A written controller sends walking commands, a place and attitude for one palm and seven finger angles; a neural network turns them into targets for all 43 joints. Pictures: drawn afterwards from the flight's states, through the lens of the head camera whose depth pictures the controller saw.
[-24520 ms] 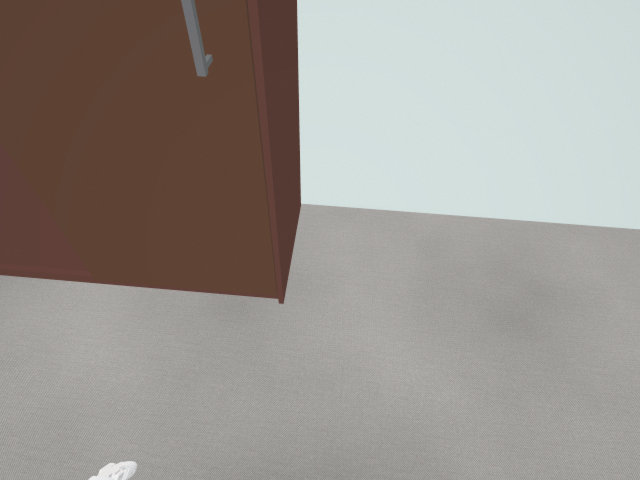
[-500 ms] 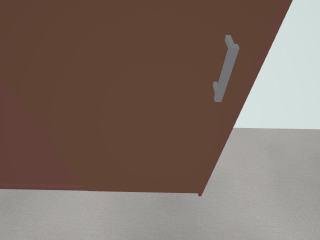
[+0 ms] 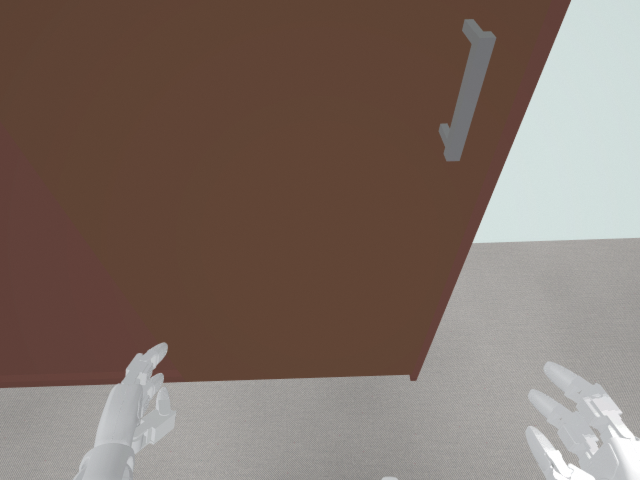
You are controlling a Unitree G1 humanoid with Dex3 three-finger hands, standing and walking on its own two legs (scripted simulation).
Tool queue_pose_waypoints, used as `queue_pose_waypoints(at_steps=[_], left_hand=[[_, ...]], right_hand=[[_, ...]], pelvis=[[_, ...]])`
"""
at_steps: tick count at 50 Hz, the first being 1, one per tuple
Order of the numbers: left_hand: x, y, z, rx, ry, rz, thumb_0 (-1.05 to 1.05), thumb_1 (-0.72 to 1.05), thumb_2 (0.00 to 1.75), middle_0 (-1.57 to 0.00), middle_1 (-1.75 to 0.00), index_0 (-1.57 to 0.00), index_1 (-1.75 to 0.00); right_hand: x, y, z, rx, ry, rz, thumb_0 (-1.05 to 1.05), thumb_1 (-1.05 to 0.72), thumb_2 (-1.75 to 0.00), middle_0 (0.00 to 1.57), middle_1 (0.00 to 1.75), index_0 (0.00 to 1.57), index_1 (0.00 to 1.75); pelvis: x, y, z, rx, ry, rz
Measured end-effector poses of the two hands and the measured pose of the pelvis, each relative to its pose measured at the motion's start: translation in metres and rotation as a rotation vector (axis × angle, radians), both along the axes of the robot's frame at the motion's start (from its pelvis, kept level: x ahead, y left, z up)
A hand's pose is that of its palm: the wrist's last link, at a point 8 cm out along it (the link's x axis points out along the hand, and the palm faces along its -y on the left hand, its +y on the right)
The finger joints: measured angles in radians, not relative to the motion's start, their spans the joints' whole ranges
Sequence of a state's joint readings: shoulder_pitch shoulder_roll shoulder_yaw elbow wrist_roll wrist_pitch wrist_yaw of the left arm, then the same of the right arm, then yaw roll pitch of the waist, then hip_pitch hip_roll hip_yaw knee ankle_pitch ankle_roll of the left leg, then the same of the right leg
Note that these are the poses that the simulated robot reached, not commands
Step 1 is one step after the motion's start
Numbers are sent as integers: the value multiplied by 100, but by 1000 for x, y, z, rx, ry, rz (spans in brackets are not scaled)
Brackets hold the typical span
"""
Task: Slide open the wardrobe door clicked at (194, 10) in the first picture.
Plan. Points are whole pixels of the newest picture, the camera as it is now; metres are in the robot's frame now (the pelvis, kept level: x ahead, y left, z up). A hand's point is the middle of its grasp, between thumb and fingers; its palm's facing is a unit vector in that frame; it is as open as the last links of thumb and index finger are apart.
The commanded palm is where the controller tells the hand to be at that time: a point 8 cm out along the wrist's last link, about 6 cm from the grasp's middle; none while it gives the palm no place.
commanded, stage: raise the hand with hooked fingers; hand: right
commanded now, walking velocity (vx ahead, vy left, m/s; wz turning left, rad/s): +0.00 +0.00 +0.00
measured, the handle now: (461, 94) +0.51 -0.15 +0.24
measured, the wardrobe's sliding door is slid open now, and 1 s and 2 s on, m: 0.00 0.00 0.00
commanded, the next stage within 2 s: move the hooked fingers beside the handle in 1.64 s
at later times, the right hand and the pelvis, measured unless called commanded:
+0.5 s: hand (616, 329) +0.25 -0.27 +0.14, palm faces +0.02 +1.00 -0.07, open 11.8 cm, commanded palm +0.22 -0.32 +0.15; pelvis +0.02 -0.02 +0.02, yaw +1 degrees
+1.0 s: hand out of the picture +0.26 -0.31 +0.22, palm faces +0.02 +0.99 -0.14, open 13.9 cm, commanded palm +0.23 -0.36 +0.25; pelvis +0.01 -0.04 +0.04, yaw -1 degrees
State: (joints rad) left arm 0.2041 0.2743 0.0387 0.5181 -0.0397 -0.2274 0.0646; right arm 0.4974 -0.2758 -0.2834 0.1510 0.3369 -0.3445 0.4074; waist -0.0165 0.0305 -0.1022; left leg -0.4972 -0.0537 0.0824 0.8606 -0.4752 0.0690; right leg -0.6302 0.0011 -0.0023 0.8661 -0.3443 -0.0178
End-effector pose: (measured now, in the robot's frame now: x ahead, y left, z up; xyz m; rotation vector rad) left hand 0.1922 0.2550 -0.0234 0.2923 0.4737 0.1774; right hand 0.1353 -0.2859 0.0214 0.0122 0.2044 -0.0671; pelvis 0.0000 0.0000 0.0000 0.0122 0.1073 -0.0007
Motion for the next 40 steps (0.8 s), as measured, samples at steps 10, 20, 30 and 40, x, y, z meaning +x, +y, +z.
queue_pose_waypoints(at_steps=[10, 20, 30, 40], left_hand=[[-15, -23, -31, -60, 79, -38, 2, 90, 89, -20, -30, -20, -30], [-50, -26, -29, -122, 129, 76, 2, 90, 89, -20, -30, -20, -30], [-21, -35, -9, -54, 77, 44, 2, 90, 89, -20, -30, -20, -30], [20, -84, 19, -104, -41, -76, 2, 90, 89, -20, -30, -20, -30]], right_hand=[[46, 4, 79, -129, -318, 120, 1, -32, -66, 24, 67, 24, 66], [89, -29, 111, -84, -229, 50, 1, -9, -56, 26, 82, 26, 81], [98, -39, 121, -91, -191, 113, 0, 14, -46, 28, 97, 27, 96], [104, -76, 192, -140, -360, 34, 0, 37, -36, 30, 112, 29, 111]], pelvis=[[-6, 3, 1, 28, -36, -35], [16, -10, 19, 5, -35, 22], [21, -33, 27, 13, -70, 4], [18, -43, 35, 13, -124, -12]])
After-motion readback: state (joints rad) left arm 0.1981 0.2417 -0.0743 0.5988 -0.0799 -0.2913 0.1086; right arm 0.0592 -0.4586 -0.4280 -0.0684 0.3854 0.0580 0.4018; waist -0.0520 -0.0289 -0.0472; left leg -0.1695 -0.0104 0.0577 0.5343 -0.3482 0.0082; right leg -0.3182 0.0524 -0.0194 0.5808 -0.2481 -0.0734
